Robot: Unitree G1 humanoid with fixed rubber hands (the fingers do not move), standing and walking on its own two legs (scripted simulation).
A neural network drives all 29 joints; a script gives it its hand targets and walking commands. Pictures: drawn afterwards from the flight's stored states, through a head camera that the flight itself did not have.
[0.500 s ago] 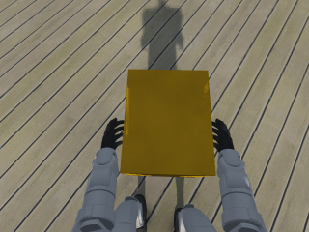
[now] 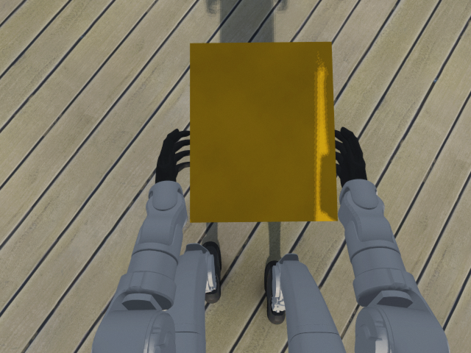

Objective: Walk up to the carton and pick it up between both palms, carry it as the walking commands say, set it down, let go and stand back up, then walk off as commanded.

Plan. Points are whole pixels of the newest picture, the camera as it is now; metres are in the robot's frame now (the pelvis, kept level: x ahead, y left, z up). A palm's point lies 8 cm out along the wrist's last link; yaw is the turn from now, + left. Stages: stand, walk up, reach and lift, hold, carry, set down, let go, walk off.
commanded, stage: set down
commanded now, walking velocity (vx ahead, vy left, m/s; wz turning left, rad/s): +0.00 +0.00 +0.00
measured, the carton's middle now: (256, 144) +0.45 -0.01 -0.16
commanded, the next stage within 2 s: none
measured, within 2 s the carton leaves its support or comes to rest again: neither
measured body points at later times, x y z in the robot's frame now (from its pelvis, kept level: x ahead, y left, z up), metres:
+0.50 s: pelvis -0.02 +0.00 -0.05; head +0.27 +0.02 +0.29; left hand +0.41 +0.14 -0.20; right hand +0.42 -0.17 -0.18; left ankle +0.10 +0.09 -0.64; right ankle +0.04 -0.14 -0.64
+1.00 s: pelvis -0.03 -0.01 -0.12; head +0.29 +0.02 +0.19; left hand +0.46 +0.14 -0.28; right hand +0.47 -0.17 -0.26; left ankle +0.10 +0.09 -0.64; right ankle +0.04 -0.14 -0.64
